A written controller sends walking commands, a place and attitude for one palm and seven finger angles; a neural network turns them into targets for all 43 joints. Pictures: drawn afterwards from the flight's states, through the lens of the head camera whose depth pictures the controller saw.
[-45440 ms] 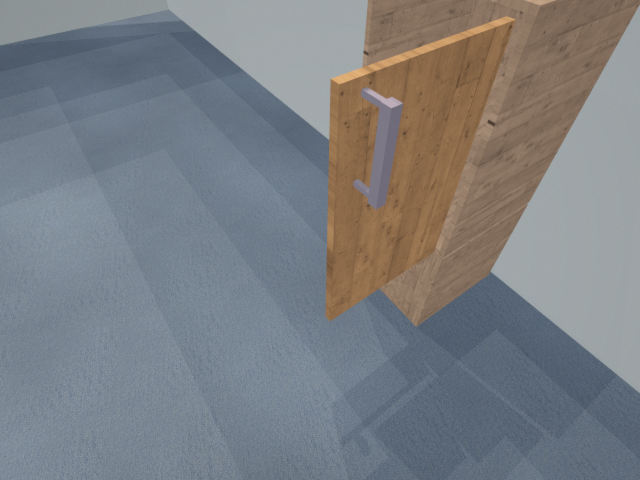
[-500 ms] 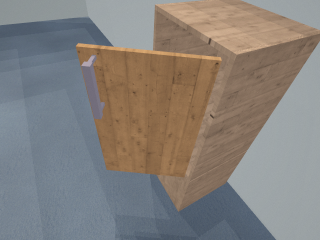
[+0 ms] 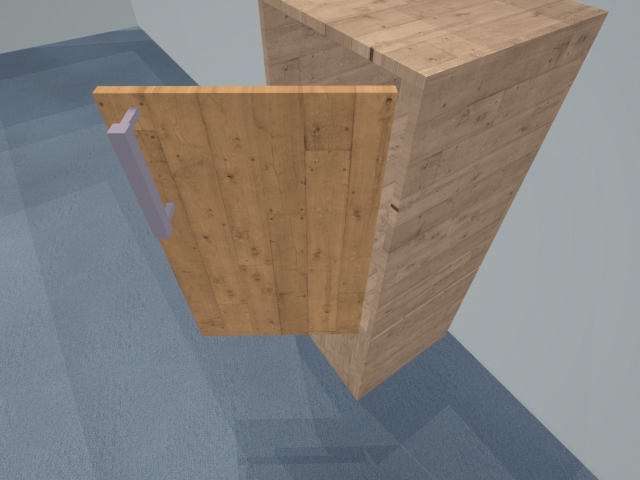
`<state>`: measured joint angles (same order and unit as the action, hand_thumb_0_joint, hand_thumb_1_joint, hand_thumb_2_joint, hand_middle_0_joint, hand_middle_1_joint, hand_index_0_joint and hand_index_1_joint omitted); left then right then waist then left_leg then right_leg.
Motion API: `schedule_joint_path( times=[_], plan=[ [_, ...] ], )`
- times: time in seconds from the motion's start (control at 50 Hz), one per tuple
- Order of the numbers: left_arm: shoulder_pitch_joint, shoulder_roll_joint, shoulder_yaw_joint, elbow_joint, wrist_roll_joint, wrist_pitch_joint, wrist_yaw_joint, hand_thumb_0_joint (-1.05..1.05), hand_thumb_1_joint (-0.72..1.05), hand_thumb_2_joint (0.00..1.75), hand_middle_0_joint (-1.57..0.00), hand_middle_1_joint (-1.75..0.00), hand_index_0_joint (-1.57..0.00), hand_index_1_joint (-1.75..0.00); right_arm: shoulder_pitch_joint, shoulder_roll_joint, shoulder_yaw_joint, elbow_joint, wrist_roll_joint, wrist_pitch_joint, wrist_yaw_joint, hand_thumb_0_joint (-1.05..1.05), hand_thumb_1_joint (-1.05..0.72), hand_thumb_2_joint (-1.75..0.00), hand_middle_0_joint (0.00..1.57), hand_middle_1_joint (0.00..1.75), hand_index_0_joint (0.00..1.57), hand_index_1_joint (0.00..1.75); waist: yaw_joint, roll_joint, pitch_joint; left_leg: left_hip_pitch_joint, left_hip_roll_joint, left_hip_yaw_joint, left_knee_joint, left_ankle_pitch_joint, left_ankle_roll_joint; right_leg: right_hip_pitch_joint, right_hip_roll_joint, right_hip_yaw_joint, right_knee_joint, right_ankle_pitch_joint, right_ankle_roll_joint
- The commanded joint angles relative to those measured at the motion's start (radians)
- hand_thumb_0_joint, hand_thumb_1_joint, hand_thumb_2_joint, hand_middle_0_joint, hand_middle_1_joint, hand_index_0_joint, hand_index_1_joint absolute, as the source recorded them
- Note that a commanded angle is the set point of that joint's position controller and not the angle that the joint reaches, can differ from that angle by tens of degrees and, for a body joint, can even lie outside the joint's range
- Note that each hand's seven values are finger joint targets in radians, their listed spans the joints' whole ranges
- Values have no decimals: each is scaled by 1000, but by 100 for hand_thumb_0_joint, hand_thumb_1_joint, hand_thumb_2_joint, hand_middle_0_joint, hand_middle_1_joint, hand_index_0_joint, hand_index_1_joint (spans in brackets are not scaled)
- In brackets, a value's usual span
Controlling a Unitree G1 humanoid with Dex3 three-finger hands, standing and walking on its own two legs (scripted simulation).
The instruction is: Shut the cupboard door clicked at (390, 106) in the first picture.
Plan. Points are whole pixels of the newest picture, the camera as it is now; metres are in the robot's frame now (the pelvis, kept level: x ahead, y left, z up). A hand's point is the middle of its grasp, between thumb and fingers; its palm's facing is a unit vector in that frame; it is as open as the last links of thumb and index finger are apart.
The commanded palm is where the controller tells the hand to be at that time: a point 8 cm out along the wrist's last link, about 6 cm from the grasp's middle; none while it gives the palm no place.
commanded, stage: come to a stop and stand still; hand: left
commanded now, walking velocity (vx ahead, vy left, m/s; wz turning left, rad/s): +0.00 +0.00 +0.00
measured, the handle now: (148, 177) +0.45 +0.25 +0.15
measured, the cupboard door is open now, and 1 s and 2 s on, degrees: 56 56 56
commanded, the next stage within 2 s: look again from close up in 0.86 s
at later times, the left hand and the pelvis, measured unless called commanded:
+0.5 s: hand out of the picture -0.02 +0.17 -0.17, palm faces +0.05 -0.99 -0.14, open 7.3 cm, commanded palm none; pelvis +0.01 +0.03 +0.01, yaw -1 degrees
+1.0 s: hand out of the picture -0.04 +0.18 -0.17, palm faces +0.03 -0.99 -0.15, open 7.4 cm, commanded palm none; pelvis +0.00 +0.03 +0.01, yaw -1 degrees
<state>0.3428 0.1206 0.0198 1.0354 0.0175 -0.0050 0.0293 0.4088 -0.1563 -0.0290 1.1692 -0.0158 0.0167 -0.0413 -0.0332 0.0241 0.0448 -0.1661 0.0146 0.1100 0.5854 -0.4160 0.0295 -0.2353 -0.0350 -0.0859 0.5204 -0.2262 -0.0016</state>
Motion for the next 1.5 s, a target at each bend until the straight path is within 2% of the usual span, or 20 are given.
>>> schedule_joint_path(
  times=[0.0, 0.02, 0.04, 0.06, 0.08, 0.1, 0.12, 0.14, 0.22, 0.34, 0.44, 0.56, 0.6, 0.66, 0.88, 0.94, 1.12, 1.24, 1.4, 1.48],
  plan=[
    [57, 127, 24, -11, -6, -15, 24, 0, 90, 90, -20, -30, -20, -30, 17, -3, 5, -46, 3, -15, 8, 0, -90, -90, 20, 30, 20, 30, 16, -194, 72, -144, 49, -50, 84, -14, -13, -32, -240, 276, -300, -102, -167],
    [33, 114, 19, -7, -7, -18, 25, 0, 90, 90, -20, -30, -20, -30, 46, 10, 9, -31, 5, -20, 7, 0, -90, -90, 20, 30, 20, 30, -3, -149, 59, -87, 55, -55, -11, 57, -16, -47, -218, 225, -252, -11, -150],
    [12, 105, 12, -7, -9, -18, 25, 0, 90, 90, -20, -30, -20, -30, 87, 24, 12, -8, 8, -25, 7, 0, -90, -90, 20, 30, 20, 30, -16, -100, 46, -15, 56, -56, -114, 163, -18, -73, -180, 166, -205, 25, -120],
    [9, 84, 7, -8, -11, -18, 22, 0, 90, 90, -20, -30, -20, -30, 91, 18, 13, 2, 7, -34, 7, 0, -90, -90, 20, 30, 20, 30, -7, -25, 61, 0, 65, -87, -172, 252, -16, -83, -128, 124, -152, 80, -86],
    [23, 70, 4, -7, -14, -19, 19, 0, 90, 90, -20, -30, -20, -30, 78, -1, 13, 1, 5, -44, 3, 0, -90, -90, 20, 30, 20, 30, 9, 26, 46, -17, 96, -110, -200, 321, -11, -38, -87, 94, -128, 130, -55],
    [39, 65, 3, 1, -13, -20, 19, 0, 90, 90, -20, -30, -20, -30, 48, -12, 12, -6, 5, -45, 2, 0, -90, -90, 20, 30, 20, 30, 28, 26, 33, -54, 109, -106, -208, 329, -10, 23, -75, 86, -146, 142, -36],
    [41, 67, 1, 16, -10, -17, 21, 0, 90, 90, -20, -30, -20, -30, 26, -14, 13, -6, 8, -49, 2, 0, -90, -90, 20, 30, 20, 30, 32, 78, 57, -84, 107, -115, -231, 347, -10, 55, -77, 83, -135, 165, -29],
    [61, 68, 0, 28, -9, -17, 22, 0, 90, 90, -20, -30, -20, -30, 19, -10, 14, -5, 10, -54, 0, 0, -90, -90, 20, 30, 20, 30, 43, 83, 58, -85, 108, -113, -236, 392, -6, 86, -77, 79, -131, 205, -23],
    [90, 53, -8, 53, -8, -19, 26, 0, 90, 90, -20, -30, -20, -30, 19, -14, 10, -6, 12, -56, -7, 0, -90, -90, 20, 30, 20, 30, 40, 5, 30, -35, 109, -109, -241, 437, -2, 105, -83, 71, -132, 255, -17],
    [99, 41, -10, 54, -2, -15, 29, 0, 90, 90, -20, -30, -20, -30, 4, -15, 8, -6, 14, -50, -6, 0, -90, -90, 20, 30, 20, 30, 35, -39, 50, -8, 109, -112, -269, 398, 6, 73, -82, 70, -148, 200, -7],
    [111, 35, -9, 57, 0, -14, 31, 0, 90, 90, -20, -30, -20, -30, 0, -13, 8, -14, 14, -49, -3, 0, -90, -90, 20, 30, 20, 30, 36, -37, 71, -14, 103, -116, -290, 360, 10, 62, -82, 72, -151, 159, -2],
    [126, 30, -10, 65, 1, -11, 31, 0, 90, 90, -20, -30, -20, -30, 2, -21, 9, -23, 12, -49, -4, 0, -90, -90, 20, 30, 20, 30, 37, 5, 72, -19, 101, -120, -307, 329, 9, 56, -83, 76, -145, 133, 1],
    [127, 27, -8, 67, 1, -11, 31, 0, 90, 90, -20, -30, -20, -30, 6, -21, 9, -26, 12, -49, -4, 0, -90, -90, 20, 30, 20, 30, 36, 7, 78, -25, 103, -125, -316, 320, 8, 52, -81, 74, -138, 123, 2],
    [130, 25, -9, 68, 3, -8, 30, 0, 90, 90, -20, -30, -20, -30, 8, -23, 8, -29, 12, -46, -2, 0, -90, -90, 20, 30, 20, 30, 38, -9, 103, -54, 104, -138, -340, 228, 10, 41, -81, 73, -140, 92, 6],
    [140, 20, -8, 68, 6, -9, 30, 0, 90, 90, -20, -30, -20, -30, 22, -24, 5, -37, 10, -43, 2, 0, -90, -90, 20, 30, 20, 30, 38, -19, 117, -84, 106, -151, -364, 131, 11, 20, -77, 79, -124, 82, 3],
    [139, 26, -6, 63, 5, -12, 30, 0, 90, 90, -20, -30, -20, -30, 27, -21, 5, -38, 11, -45, 3, 0, -90, -90, 20, 30, 20, 30, 38, -43, 93, -69, 101, -141, -343, 173, 14, 30, -80, 83, -130, 97, 2],
    [127, 29, -4, 60, 3, -17, 30, 0, 90, 90, -20, -30, -20, -30, 28, -17, 6, -37, 10, -49, 2, 0, -90, -90, 20, 30, 20, 30, 33, -26, 71, -39, 96, -123, -312, 242, 10, 17, -81, 96, -131, 116, -6],
    [119, 38, -5, 57, 4, -18, 30, 0, 90, 90, -20, -30, -20, -30, 21, -14, 7, -39, 12, -48, 3, 0, -90, -90, 20, 30, 20, 30, 34, -42, 68, -37, 96, -117, -303, 244, 11, 21, -80, 100, -143, 117, -7],
    [107, 45, -5, 53, 3, -20, 28, 0, 90, 90, -20, -30, -20, -30, 8, -18, 7, -38, 11, -49, 4, 0, -90, -90, 20, 30, 20, 30, 34, -24, 71, -36, 93, -112, -297, 249, 7, 15, -83, 107, -149, 119, -10],
    [103, 47, -6, 52, 3, -21, 28, 0, 90, 90, -20, -30, -20, -30, 3, -20, 7, -39, 10, -48, 4, 0, -90, -90, 20, 30, 20, 30, 32, -37, 65, -29, 95, -112, -297, 249, 6, 14, -82, 109, -153, 117, -11]
  ],
)
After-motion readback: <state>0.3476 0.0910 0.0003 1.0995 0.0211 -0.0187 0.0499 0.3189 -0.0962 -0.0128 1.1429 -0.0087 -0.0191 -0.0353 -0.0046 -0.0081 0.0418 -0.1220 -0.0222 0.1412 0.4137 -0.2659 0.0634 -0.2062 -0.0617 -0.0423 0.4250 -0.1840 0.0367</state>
